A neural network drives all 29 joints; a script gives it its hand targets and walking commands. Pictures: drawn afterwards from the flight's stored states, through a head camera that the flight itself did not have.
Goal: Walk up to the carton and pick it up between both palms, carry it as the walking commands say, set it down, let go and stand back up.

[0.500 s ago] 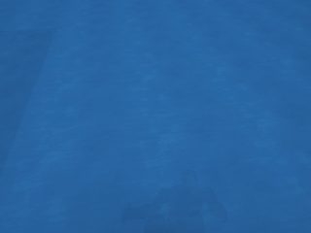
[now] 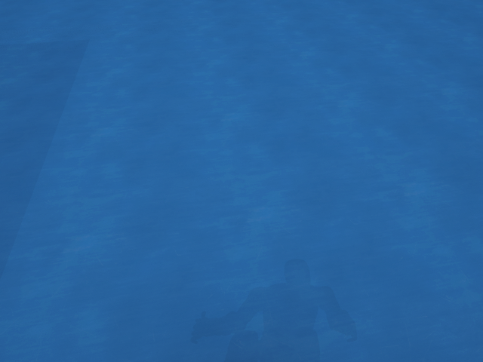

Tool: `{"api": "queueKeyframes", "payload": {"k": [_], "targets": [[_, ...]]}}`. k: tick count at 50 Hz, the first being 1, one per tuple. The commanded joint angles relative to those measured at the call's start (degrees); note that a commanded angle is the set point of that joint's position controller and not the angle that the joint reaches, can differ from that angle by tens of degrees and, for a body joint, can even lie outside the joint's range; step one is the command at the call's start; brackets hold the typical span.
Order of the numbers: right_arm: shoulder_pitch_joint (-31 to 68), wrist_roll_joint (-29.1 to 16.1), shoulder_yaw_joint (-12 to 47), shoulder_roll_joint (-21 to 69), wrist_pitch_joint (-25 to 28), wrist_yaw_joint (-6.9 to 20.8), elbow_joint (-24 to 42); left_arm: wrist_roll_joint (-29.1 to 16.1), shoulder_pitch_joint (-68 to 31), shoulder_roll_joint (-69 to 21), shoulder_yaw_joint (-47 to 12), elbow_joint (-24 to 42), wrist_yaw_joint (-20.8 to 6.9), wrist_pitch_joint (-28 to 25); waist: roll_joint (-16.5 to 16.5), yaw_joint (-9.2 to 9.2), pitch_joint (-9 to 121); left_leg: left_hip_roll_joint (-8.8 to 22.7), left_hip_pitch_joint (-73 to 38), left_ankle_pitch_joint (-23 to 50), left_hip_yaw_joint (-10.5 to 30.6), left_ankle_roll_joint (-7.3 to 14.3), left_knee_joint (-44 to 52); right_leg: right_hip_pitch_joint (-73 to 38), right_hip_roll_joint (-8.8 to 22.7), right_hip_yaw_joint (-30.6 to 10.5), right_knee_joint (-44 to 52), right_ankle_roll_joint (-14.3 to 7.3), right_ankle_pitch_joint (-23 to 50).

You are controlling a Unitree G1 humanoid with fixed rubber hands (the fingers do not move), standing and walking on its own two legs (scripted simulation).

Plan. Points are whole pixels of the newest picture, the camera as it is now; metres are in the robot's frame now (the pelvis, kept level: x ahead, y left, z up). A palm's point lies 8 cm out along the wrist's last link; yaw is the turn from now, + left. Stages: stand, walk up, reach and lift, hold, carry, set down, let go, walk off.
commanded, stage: walk up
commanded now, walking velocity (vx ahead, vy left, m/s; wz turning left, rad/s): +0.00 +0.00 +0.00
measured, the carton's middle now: out of the picture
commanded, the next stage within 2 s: none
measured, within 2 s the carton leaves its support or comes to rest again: neither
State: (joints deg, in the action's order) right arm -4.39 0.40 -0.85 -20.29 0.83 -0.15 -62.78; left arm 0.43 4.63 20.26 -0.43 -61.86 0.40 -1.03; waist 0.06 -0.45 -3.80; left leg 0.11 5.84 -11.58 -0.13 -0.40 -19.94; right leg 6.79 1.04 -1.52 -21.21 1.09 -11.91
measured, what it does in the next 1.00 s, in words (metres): steps on the spot, turning right: left foot, then right foot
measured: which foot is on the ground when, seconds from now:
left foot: down 0.00-0.44, up 0.46-0.62, down 0.64-1.00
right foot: down 0.00-0.68, up 0.70-0.98, down 1.00-1.00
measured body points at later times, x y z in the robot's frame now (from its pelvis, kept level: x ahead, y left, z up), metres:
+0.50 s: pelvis +0.00 -0.04 -0.03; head +0.03 -0.07 +0.42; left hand +0.20 +0.25 -0.11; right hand +0.07 -0.42 -0.11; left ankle +0.00 +0.11 -0.73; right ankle +0.01 -0.16 -0.75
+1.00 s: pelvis +0.01 -0.09 -0.02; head +0.04 -0.09 +0.43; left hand +0.39 -0.06 -0.09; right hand -0.25 -0.37 -0.07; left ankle +0.07 +0.03 -0.75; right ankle -0.10 -0.23 -0.74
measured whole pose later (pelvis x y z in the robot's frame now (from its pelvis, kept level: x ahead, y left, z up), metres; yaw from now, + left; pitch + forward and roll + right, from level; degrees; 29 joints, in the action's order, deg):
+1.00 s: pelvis +0.01 -0.09 -0.02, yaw -54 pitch +0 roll +1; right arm -15.7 1.0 -7.0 -28.4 5.1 -0.7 -46.3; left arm 2.1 6.9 30.3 5.9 -37.0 -11.3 2.7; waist -4.2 -2.7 -2.4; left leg 10.1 8.7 -22.8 -20.8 -2.6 -34.0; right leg 22.0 6.0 -0.7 -36.5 -0.8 -20.1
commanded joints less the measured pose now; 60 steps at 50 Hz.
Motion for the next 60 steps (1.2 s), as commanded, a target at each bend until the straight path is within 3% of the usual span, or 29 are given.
{"api": "queueKeyframes", "payload": {"k": [1,5,8,10,12,14,16,17,19,21,22,23,24,27,28,31,32,34,35,36,39,45,50,51,52,53,54,56,60], "targets": [[1.3,0.1,-1.5,-11.4,0.6,-0.6,2.7,0.3,-2.0,12.2,2.6,3.0,0.3,-0.6,0.2,0.66,2.9,6.3,1.3,11.7,5.4,1.1,4.0,-0.7,4.8,-4.1,3.5,-1.7,11.1],[3.2,-0.1,-1.7,-11.5,0.6,-0.2,3.5,0.1,-3.2,11.7,2.1,3.0,0.2,-0.7,3.6,-0.14,4.9,6.8,-0.9,10.9,4.5,1.2,2.5,-0.6,6.6,-4.4,3.2,-2.8,11.1],[2.0,-0.4,-1.5,-11.2,0.4,-0.4,2.8,0.0,-1.0,11.9,1.8,2.8,0.4,-0.7,-0.3,-0.05,6.8,6.9,-2.2,14.1,5.1,1.1,2.7,-1.9,5.6,-3.8,3.0,-2.2,15.1],[1.1,-1.1,-8.0,-21.0,0.8,-1.1,7.8,4.1,-2.8,17.0,5.1,14.1,-3.2,1.9,-2.8,-1.82,5.5,7.4,-8.1,12.8,2.5,6.0,-7.0,16.0,2.9,-9.3,-3.6,-5.9,20.3],[-1.6,-0.2,-8.7,-21.4,1.2,-1.9,9.5,3.3,-4.6,14.1,4.5,17.4,-4.8,3.3,5.7,-2.79,4.5,16.4,-10.3,10.8,6.9,10.7,-1.3,24.2,1.2,-3.7,-13.6,-3.8,5.2],[-2.2,0.8,-9.5,-20.7,1.5,-2.0,11.4,3.8,-6.4,11.3,5.2,21.8,-6.2,4.3,5.7,-3.61,7.3,26.8,-10.8,21.4,6.7,16.0,2.4,28.6,4.8,-2.6,-25.8,0.0,-11.4],[1.9,0.6,-9.3,-21.4,1.4,-2.3,14.9,2.6,-1.1,14.2,5.7,22.7,-7.5,4.5,8.3,-0.43,6.7,27.2,-3.8,12.3,5.5,16.3,1.5,25.7,8.4,-6.0,-27.7,-0.7,-8.3],[2.7,0.4,-9.9,-20.2,1.7,-2.1,16.1,2.8,1.5,16.1,6.5,21.6,-8.1,4.4,4.1,0.51,7.6,27.6,-4.4,11.5,4.6,16.2,0.2,23.9,10.0,-7.5,-25.6,-1.1,-8.6],[4.7,0.4,-10.3,-21.7,1.9,-1.8,17.4,2.6,6.8,17.4,7.8,22.0,-8.7,4.1,6.6,3.15,9.7,25.2,-2.5,12.0,1.0,13.9,-5.1,18.2,9.8,-8.6,-20.6,-3.1,-8.6],[5.5,-0.3,-8.8,-18.4,1.7,-1.3,18.9,3.0,12.3,17.6,8.0,20.3,-8.2,3.1,-0.2,5.96,9.9,17.5,8.1,5.5,-7.4,9.9,-15.8,6.6,5.3,-6.9,-7.5,-6.2,0.6],[3.4,-0.6,-7.5,-14.6,1.1,-0.4,18.9,4.1,9.8,21.3,8.6,20.6,-8.0,2.8,-13.4,4.90,6.2,4.5,19.2,-15.2,-13.6,5.0,-27.1,5.0,6.8,-19.3,2.0,-11.1,3.7],[3.4,-1.0,-7.0,-13.5,1.1,-0.4,20.4,4.3,6.4,25.8,9.7,23.2,-7.9,2.5,-20.5,4.21,1.8,-3.8,32.6,-28.1,-10.0,1.3,-30.8,0.4,7.7,-31.6,6.4,-16.1,6.2],[3.8,-1.4,-7.0,-15.5,1.1,-0.9,20.3,4.8,8.7,27.6,10.7,24.7,-7.4,3.4,-22.3,5.91,3.5,-1.9,29.0,-27.8,-1.1,0.1,-34.7,1.0,8.0,-34.5,6.4,-19.8,11.4],[-3.8,-1.7,-7.5,-16.6,2.3,-1.5,17.6,2.9,4.7,19.5,9.0,28.5,-7.1,3.8,-10.8,1.42,10.0,0.0,26.1,-17.6,0.6,0.0,-24.5,-4.0,6.3,-24.1,-1.5,-15.5,23.5],[-5.5,-1.4,-7.6,-17.9,2.1,-1.7,16.0,2.0,4.8,18.2,8.7,29.4,-7.3,3.7,-7.6,1.20,13.6,-2.7,22.8,-14.4,-0.6,0.6,-23.0,-3.9,5.6,-27.0,-0.6,-14.1,21.4],[-5.2,-0.7,-7.1,-17.7,2.9,-2.6,18.0,2.1,4.8,15.9,7.3,31.8,-8.1,3.1,-11.3,0.94,13.8,-2.6,8.8,-8.7,0.0,2.3,-9.2,6.6,3.6,-25.4,-0.1,-10.7,20.7],[-10.4,-0.2,-7.2,-18.2,3.0,-2.7,16.8,2.1,0.9,16.2,6.7,32.6,-8.3,3.6,-9.5,-2.37,15.4,-3.8,-2.1,-5.9,-0.5,3.5,-2.9,15.1,0.2,-22.4,-1.2,-7.1,16.1],[-11.5,1.7,-10.3,-26.1,2.7,-3.5,17.5,2.9,-0.3,12.4,6.6,32.8,-8.4,3.4,13.2,-4.57,13.4,22.7,-7.8,-17.4,23.9,11.3,11.9,33.6,-6.5,-8.0,-24.7,-0.5,-7.9],[-5.5,1.2,-9.5,-25.6,3.1,-3.4,19.5,4.2,1.0,17.9,8.3,31.7,-8.2,3.5,7.2,-2.10,11.5,28.7,-0.6,-12.6,24.6,14.4,10.2,29.8,-0.6,-8.4,-31.6,0.5,-10.7],[0.9,0.7,-8.9,-24.2,3.5,-3.2,21.3,2.8,6.6,19.1,8.7,29.5,-8.7,3.5,6.2,2.34,8.1,27.0,-0.1,-5.7,17.3,16.1,9.3,28.6,1.1,-9.2,-33.8,0.7,-8.1],[-6.1,0.5,-8.0,-19.1,4.7,-2.2,21.4,3.3,5.2,17.8,7.5,29.8,-10.0,1.9,4.3,0.78,5.3,22.6,-3.3,17.4,5.5,13.3,1.5,30.0,3.7,-5.0,-29.9,0.5,-5.4],[-11.5,0.6,-10.4,-23.3,4.8,-1.0,19.9,2.2,-2.5,15.7,7.6,32.1,-11.9,2.2,8.7,-3.98,3.5,23.0,-4.0,16.5,-6.7,9.3,-0.4,23.8,3.2,2.0,-17.0,-1.3,-6.1],[-12.3,0.1,-9.7,-26.9,5.2,-0.9,19.1,0.8,-0.6,16.4,8.7,29.6,-11.8,2.2,9.7,-0.72,6.0,22.2,5.6,15.7,-11.5,8.1,-8.6,9.3,1.2,6.6,-12.4,-3.2,-9.7],[-8.4,0.0,-9.2,-26.0,5.1,-0.6,19.9,0.5,5.7,17.9,9.4,27.8,-11.3,1.7,5.9,3.88,8.4,18.8,12.5,13.2,-14.9,6.2,-18.7,-1.9,1.1,5.1,-7.2,-5.6,-7.6],[-7.6,-0.8,-8.1,-21.9,5.3,-0.5,20.3,2.2,13.4,24.7,11.8,26.0,-9.9,1.1,-7.3,9.01,13.3,9.7,23.1,10.0,-19.3,2.1,-38.6,-14.1,5.8,-9.5,0.8,-12.8,-11.3],[-6.1,-1.6,-6.1,-18.0,6.1,-0.3,22.5,2.3,14.3,29.2,12.6,25.6,-9.0,1.2,-20.5,9.59,11.2,0.9,41.5,-22.2,-12.7,-0.1,-44.0,-22.0,14.1,-29.9,3.0,-21.0,3.6],[-1.6,-1.6,-6.4,-21.0,6.3,-0.7,22.6,1.5,14.2,27.9,12.5,24.9,-8.5,1.6,-15.7,9.61,8.4,5.6,40.3,-27.3,-4.2,-0.2,-44.3,-19.1,15.3,-28.1,-0.4,-23.4,20.3],[-7.2,-1.7,-5.9,-18.6,6.9,-0.4,20.7,0.2,5.6,22.4,11.5,27.6,-7.9,2.8,-12.5,4.15,7.8,8.2,34.7,-23.7,-2.3,-1.3,-30.7,-13.3,11.4,-13.9,-6.0,-19.2,26.0],[-19.5,-1.2,-8.2,-21.6,6.2,-1.6,15.1,1.4,-6.8,20.9,9.5,31.8,-8.8,3.3,-8.5,-3.27,6.3,2.8,7.0,-4.5,-8.8,0.4,-9.0,16.3,5.7,-13.8,-6.0,-13.9,-1.5]]}}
